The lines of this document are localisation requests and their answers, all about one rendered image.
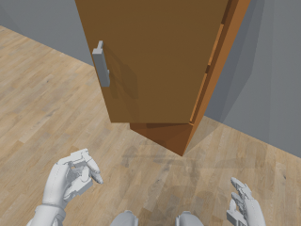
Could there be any handle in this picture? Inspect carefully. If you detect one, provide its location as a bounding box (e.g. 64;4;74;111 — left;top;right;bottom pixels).
92;40;110;87

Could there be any robot right shin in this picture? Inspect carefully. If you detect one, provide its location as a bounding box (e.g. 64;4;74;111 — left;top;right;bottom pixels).
182;211;191;215

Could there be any robot right hand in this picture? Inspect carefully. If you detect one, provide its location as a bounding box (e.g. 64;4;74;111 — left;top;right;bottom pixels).
227;177;266;226

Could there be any robot left forearm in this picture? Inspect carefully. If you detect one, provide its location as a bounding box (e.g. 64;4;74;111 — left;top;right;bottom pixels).
26;203;67;226

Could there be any cupboard door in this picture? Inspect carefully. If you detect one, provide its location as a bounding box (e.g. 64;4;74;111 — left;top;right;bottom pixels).
74;0;229;123

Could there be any left robot thigh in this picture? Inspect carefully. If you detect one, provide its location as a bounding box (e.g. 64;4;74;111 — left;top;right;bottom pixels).
110;213;138;226

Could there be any robot left hand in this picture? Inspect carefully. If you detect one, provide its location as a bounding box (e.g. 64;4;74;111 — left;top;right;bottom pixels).
41;148;103;209

